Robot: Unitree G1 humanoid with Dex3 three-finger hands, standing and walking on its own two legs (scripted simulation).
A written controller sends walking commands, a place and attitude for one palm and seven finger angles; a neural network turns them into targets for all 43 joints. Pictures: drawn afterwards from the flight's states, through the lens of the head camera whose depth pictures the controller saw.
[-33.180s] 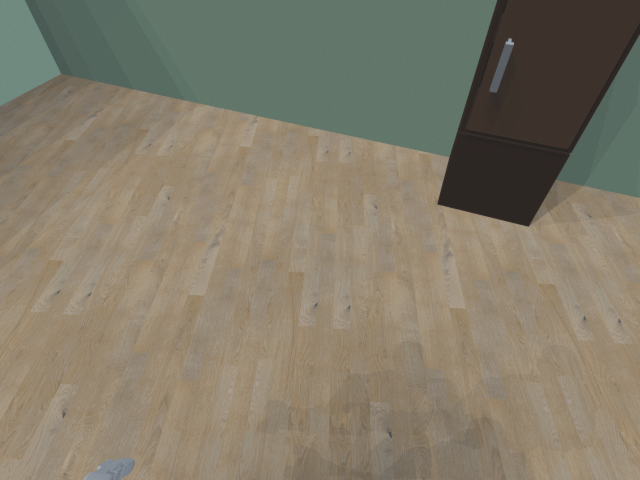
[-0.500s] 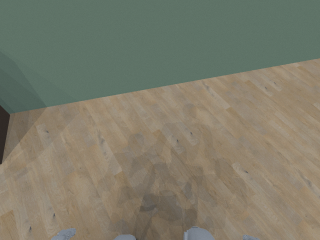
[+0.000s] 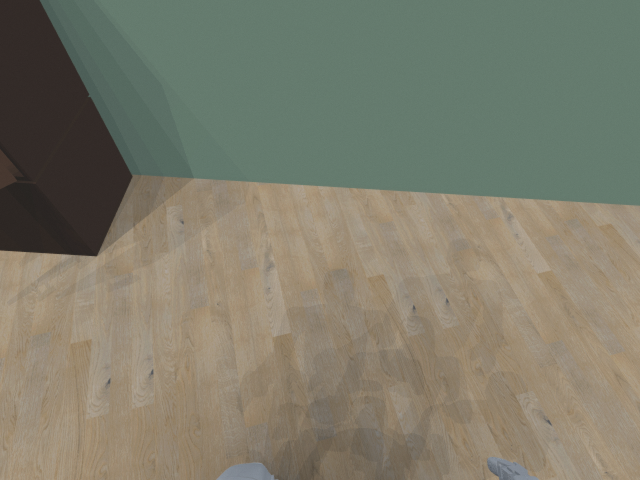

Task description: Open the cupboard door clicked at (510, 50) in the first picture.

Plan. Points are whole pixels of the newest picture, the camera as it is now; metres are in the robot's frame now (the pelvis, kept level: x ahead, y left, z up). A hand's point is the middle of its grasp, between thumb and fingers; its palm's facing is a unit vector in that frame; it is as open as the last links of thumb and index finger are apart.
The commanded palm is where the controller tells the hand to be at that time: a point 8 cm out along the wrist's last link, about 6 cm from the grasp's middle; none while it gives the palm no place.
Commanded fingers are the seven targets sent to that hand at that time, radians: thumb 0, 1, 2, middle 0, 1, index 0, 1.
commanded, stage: turn to face it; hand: left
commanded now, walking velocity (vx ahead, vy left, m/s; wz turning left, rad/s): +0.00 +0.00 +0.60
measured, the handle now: out of the picture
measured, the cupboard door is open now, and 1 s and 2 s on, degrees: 48 48 48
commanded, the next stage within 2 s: take the last steps up to it in 1.26 s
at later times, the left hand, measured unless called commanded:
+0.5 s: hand out of the picture +0.08 +0.18 -0.14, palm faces +0.27 -0.91 -0.31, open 7.4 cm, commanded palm none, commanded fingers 0.00 0.90 0.90 -0.20 -0.30 -0.20 -0.30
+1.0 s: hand out of the picture +0.00 +0.19 -0.16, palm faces +0.57 -0.78 -0.27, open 7.4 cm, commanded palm none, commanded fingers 0.00 0.90 0.90 -0.20 -0.30 -0.20 -0.30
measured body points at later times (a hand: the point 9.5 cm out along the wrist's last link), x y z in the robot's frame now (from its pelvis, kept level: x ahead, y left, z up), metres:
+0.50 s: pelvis +0.03 -0.05 +0.00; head +0.09 -0.06 +0.45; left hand +0.07 +0.23 -0.12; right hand +0.17 -0.28 -0.16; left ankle -0.03 +0.08 -0.67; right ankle +0.04 -0.17 -0.73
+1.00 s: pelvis +0.05 -0.05 +0.00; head +0.08 -0.01 +0.45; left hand -0.03 +0.23 -0.14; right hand +0.28 -0.20 -0.13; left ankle +0.01 +0.07 -0.73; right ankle +0.13 -0.18 -0.68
